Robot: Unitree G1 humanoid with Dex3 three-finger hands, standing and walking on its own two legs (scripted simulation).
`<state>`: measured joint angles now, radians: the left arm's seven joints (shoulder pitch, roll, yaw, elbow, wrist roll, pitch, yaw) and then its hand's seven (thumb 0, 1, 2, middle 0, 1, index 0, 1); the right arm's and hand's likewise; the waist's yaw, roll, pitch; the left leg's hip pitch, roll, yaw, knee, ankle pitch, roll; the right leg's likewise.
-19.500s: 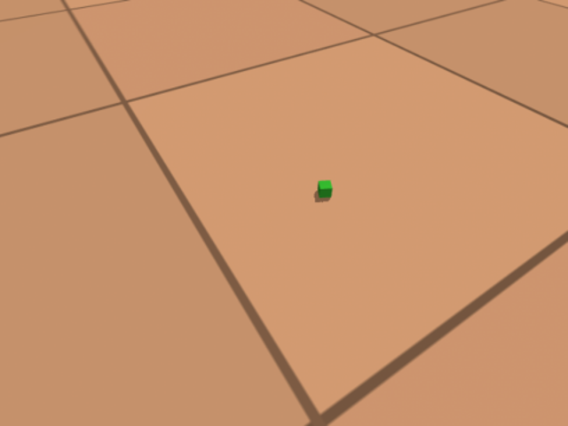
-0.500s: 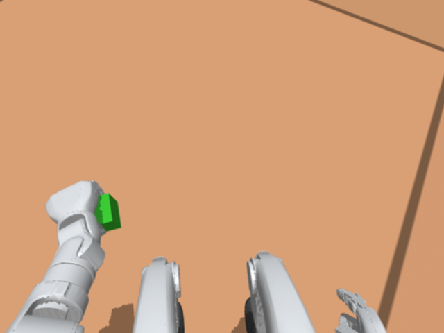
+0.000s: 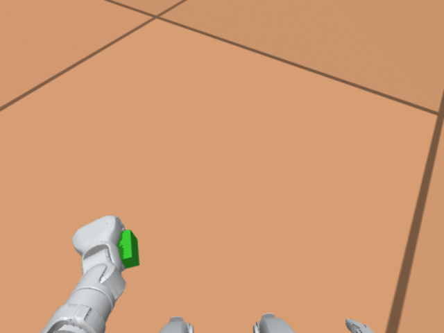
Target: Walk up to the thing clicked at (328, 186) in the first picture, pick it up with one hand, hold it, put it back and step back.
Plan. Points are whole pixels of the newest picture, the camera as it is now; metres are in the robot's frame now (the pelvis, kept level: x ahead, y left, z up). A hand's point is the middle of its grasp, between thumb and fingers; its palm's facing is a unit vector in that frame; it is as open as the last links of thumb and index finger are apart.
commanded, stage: lift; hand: left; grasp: from above
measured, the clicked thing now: (120, 251) +0.34 +0.22 -0.13
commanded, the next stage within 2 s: hold in 0.36 s
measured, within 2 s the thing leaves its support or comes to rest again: neither
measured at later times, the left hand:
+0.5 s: hand (105, 234) +0.34 +0.22 -0.02, palm faces -0.38 -0.22 -0.90, open 8.6 cm
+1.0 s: hand (100, 227) +0.33 +0.21 +0.02, palm faces -0.37 -0.20 -0.91, open 8.6 cm
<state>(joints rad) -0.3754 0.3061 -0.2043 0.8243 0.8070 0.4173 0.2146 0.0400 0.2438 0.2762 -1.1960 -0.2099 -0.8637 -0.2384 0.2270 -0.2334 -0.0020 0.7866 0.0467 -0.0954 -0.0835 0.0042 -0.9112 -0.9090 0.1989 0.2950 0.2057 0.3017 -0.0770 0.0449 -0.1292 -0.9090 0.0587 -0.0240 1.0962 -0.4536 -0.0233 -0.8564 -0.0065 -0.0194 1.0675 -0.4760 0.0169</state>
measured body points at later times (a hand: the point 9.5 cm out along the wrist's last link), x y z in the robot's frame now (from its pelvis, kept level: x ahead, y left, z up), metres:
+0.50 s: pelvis +0.02 +0.00 +0.05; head +0.06 -0.01 +0.50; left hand +0.35 +0.22 +0.03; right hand +0.12 -0.26 -0.07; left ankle +0.04 +0.13 -0.66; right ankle +0.02 -0.13 -0.66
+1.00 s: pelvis +0.03 +0.00 +0.07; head +0.04 -0.02 +0.52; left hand +0.35 +0.22 +0.07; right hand +0.16 -0.25 -0.05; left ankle +0.04 +0.13 -0.66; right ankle +0.02 -0.13 -0.66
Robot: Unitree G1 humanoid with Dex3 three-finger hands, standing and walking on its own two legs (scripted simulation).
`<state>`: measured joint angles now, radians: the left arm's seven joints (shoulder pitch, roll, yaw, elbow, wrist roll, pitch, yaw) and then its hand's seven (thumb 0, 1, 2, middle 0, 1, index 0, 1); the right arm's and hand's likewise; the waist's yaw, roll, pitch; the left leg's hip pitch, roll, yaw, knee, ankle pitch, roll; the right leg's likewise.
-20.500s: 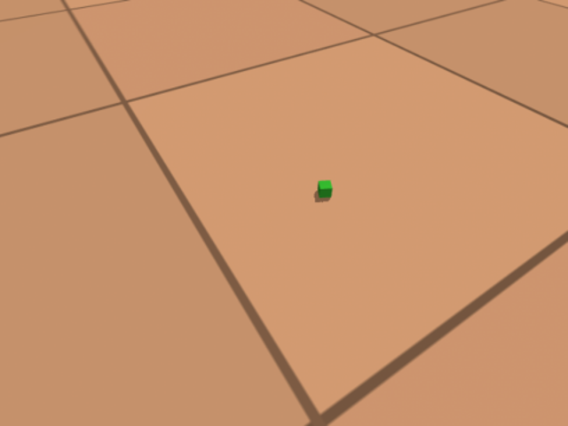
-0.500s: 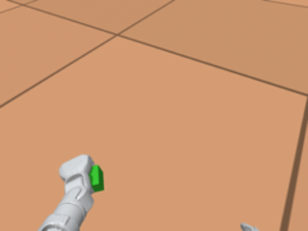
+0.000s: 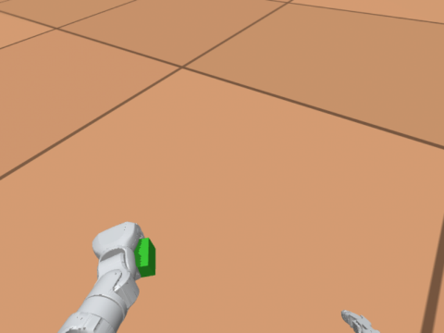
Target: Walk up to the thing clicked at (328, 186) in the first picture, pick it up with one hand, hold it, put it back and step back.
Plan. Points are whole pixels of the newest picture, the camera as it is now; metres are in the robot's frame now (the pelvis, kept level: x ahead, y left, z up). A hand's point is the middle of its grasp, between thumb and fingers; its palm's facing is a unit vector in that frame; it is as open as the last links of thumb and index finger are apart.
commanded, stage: hold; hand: left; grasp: from above
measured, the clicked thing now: (138, 258) +0.33 +0.21 -0.09
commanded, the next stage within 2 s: crouch in 1.36 s
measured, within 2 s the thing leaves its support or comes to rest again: neither
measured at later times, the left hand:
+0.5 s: hand (123, 264) +0.29 +0.21 -0.03, palm faces -0.37 -0.20 -0.91, open 8.7 cm
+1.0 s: hand (119, 256) +0.30 +0.22 -0.01, palm faces -0.39 -0.21 -0.90, open 8.7 cm
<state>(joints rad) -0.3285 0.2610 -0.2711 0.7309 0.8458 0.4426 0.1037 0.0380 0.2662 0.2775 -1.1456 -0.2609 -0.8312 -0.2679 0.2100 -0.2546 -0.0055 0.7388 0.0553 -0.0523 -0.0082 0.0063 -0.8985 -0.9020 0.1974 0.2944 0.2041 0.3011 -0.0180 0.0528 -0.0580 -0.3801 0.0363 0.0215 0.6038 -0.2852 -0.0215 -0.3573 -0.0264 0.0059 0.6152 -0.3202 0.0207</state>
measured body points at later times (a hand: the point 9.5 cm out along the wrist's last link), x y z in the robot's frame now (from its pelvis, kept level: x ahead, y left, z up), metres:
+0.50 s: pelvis -0.01 +0.00 +0.01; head -0.01 -0.03 +0.46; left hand +0.30 +0.22 +0.02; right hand +0.15 -0.24 -0.11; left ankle +0.01 +0.13 -0.73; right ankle +0.00 -0.13 -0.73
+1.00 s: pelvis +0.00 +0.00 +0.01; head +0.00 -0.03 +0.46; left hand +0.31 +0.22 +0.04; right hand +0.17 -0.24 -0.10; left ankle +0.01 +0.13 -0.73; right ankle +0.00 -0.13 -0.73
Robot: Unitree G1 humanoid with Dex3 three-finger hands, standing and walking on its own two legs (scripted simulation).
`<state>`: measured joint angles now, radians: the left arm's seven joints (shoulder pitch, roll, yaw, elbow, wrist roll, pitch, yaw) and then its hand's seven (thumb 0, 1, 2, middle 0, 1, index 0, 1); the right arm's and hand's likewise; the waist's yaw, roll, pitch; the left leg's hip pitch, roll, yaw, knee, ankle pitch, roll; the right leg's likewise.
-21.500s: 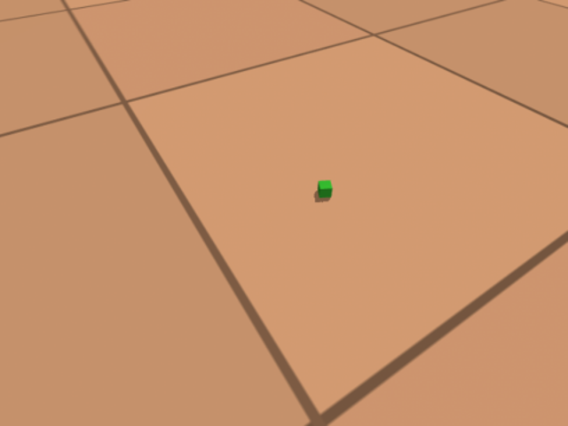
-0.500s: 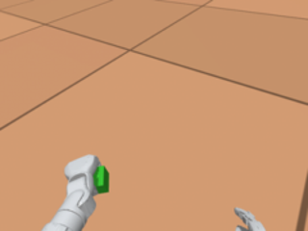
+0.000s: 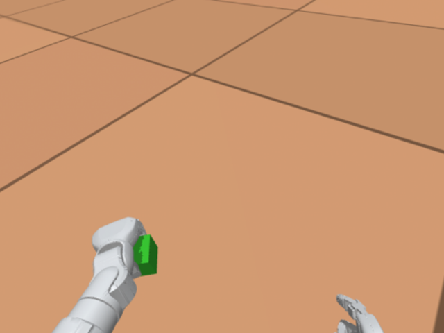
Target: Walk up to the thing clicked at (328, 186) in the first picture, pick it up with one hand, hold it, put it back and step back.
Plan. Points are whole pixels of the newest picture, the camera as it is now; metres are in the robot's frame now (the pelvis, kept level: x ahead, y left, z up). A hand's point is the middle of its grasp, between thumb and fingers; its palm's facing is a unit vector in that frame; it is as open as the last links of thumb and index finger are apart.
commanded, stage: hold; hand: left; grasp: from above
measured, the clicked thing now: (139, 256) +0.32 +0.21 -0.06
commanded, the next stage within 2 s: crouch in 0.36 s
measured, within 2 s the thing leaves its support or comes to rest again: neither
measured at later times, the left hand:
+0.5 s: hand (127, 256) +0.30 +0.22 -0.02, palm faces -0.40 -0.21 -0.89, open 8.7 cm
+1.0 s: hand (145, 286) +0.30 +0.23 -0.17, palm faces -0.44 -0.12 -0.89, open 8.6 cm
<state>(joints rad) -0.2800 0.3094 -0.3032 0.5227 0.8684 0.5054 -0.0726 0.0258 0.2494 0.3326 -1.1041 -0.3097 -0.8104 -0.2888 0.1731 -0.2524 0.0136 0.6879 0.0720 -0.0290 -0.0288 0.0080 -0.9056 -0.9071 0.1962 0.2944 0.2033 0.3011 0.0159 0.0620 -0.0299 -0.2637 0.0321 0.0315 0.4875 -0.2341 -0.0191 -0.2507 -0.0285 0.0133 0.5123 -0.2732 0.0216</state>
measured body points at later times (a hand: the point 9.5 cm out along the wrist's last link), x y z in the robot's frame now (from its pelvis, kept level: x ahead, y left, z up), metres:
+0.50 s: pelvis +0.00 +0.00 +0.00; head +0.00 -0.03 +0.45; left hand +0.31 +0.23 +0.03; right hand +0.16 -0.24 -0.11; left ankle +0.01 +0.13 -0.74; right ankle +0.00 -0.13 -0.74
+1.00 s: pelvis -0.03 +0.00 -0.06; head +0.06 +0.01 +0.38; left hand +0.32 +0.23 -0.12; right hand +0.08 -0.27 -0.17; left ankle +0.01 +0.13 -0.74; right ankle +0.00 -0.13 -0.74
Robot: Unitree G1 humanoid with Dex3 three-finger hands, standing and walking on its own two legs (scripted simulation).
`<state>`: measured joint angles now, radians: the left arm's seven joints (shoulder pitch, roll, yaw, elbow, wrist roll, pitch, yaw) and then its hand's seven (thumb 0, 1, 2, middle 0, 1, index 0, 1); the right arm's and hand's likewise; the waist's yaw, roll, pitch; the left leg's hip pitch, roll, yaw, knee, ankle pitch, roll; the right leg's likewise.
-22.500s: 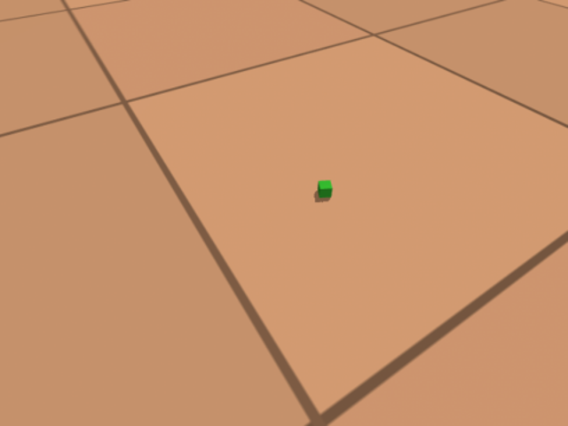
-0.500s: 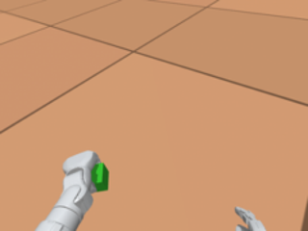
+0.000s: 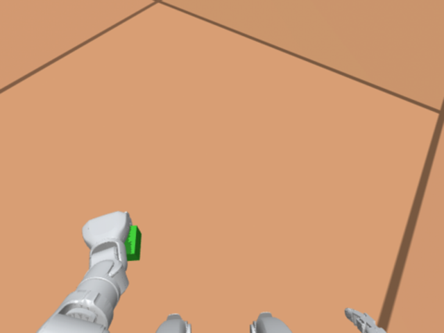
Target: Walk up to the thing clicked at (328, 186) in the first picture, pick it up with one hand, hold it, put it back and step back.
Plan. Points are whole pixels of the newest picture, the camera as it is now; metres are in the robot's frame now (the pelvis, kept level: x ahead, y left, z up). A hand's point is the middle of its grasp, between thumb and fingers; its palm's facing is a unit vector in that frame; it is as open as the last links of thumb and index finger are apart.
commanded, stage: crouch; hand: left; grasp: from above
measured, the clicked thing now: (124, 243) +0.35 +0.22 -0.16
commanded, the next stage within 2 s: lower in 1.40 s
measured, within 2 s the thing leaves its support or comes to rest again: neither
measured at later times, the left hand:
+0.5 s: hand (143, 254) +0.38 +0.23 -0.36, palm faces -0.38 -0.22 -0.90, open 8.6 cm
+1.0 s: hand (148, 262) +0.39 +0.24 -0.48, palm faces -0.39 -0.18 -0.90, open 8.6 cm
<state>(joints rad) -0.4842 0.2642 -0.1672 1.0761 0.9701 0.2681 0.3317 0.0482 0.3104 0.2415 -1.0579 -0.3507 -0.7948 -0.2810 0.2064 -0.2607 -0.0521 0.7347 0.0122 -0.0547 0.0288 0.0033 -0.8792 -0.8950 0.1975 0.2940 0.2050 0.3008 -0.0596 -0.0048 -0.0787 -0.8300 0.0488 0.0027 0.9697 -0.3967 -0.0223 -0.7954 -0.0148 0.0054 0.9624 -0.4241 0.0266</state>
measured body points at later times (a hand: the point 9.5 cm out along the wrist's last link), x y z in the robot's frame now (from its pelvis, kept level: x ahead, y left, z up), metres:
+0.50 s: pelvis -0.05 +0.00 -0.21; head +0.15 +0.02 +0.19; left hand +0.40 +0.23 -0.31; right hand -0.01 -0.25 -0.35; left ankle +0.04 +0.13 -0.68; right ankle +0.02 -0.13 -0.68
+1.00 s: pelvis -0.06 +0.00 -0.31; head +0.17 +0.02 +0.08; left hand +0.41 +0.24 -0.43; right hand -0.01 -0.28 -0.44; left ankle +0.04 +0.13 -0.68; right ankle +0.02 -0.13 -0.68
